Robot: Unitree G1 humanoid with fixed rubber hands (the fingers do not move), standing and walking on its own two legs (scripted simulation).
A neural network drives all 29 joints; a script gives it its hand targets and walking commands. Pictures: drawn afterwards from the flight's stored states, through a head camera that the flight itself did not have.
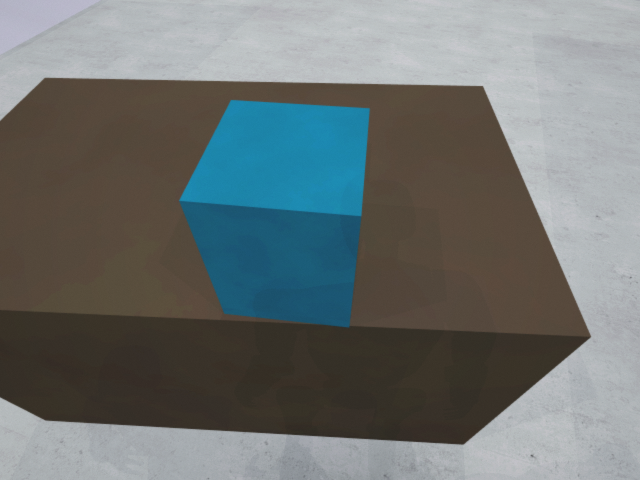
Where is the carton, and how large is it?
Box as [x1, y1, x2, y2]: [179, 100, 369, 326]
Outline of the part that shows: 231,100 179,200 224,313 348,326 361,213 369,108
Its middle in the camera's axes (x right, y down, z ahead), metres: -0.04 -0.03 +0.58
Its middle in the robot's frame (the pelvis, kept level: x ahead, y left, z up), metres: +0.46 +0.04 +0.05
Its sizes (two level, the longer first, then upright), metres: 0.210 0.200 0.250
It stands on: a pedestal, 0.70 m high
